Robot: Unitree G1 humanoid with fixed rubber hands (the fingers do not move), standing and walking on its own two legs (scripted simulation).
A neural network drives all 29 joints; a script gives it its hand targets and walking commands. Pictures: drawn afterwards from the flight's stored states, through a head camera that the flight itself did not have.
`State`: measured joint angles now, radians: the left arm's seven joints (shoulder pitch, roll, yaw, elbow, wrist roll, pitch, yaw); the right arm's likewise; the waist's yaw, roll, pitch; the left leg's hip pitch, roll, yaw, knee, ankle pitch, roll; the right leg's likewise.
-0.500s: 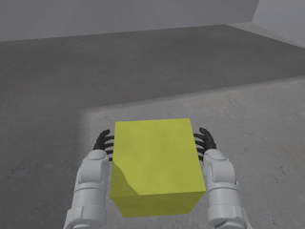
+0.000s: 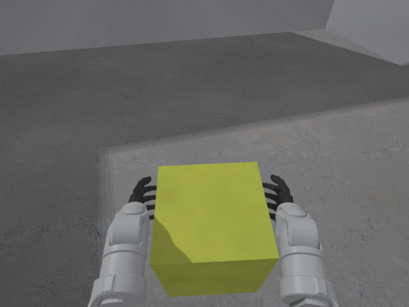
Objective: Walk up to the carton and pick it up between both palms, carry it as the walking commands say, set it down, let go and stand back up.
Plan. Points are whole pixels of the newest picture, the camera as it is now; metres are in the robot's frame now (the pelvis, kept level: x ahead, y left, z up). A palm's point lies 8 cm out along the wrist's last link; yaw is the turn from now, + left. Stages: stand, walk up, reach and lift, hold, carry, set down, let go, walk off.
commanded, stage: reach and lift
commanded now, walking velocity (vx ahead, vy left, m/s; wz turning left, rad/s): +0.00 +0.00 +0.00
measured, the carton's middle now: (210, 232) +0.30 -0.01 -0.03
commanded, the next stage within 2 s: hold in 0.60 s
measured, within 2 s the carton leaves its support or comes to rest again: neither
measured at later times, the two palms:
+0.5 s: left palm (135, 215) +0.29 +0.15 +0.04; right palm (283, 217) +0.29 -0.15 +0.05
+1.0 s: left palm (131, 221) +0.27 +0.15 +0.05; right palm (283, 217) +0.28 -0.15 +0.06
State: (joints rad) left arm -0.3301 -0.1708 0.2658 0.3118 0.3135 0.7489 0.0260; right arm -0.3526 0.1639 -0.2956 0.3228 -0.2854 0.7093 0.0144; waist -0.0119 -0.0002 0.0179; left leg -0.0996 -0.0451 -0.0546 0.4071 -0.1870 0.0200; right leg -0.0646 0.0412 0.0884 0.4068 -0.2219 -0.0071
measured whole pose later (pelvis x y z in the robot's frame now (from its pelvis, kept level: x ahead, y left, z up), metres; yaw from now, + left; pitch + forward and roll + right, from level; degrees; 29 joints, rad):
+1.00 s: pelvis -0.01 +0.00 +0.00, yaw +0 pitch -8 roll +0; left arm -0.27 -0.15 0.21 0.26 0.30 0.77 0.03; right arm -0.31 0.17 -0.25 0.29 -0.26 0.73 -0.01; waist 0.00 -0.02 0.01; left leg -0.11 -0.05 -0.06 0.44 -0.18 0.02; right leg -0.08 0.04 0.08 0.44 -0.22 -0.01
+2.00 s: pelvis +0.16 -0.05 -0.01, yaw +0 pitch +2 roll +0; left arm -0.02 -0.13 0.04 -0.52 0.06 1.25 0.16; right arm -0.02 0.13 -0.06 -0.52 -0.04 1.21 -0.13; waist -0.01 0.01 -0.14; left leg -0.28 0.15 0.11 0.55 -0.30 -0.07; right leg -0.38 -0.04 -0.13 0.49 -0.17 -0.02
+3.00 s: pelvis +0.13 -0.25 -0.01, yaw +1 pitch +3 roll +1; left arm 0.01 -0.13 0.04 -0.56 0.08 1.21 0.14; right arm -0.05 0.13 -0.04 -0.55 -0.03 1.21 -0.14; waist -0.02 -0.01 -0.06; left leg -0.47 0.07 0.18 0.89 -0.45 -0.03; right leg -0.36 -0.02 -0.17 0.57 -0.28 -0.09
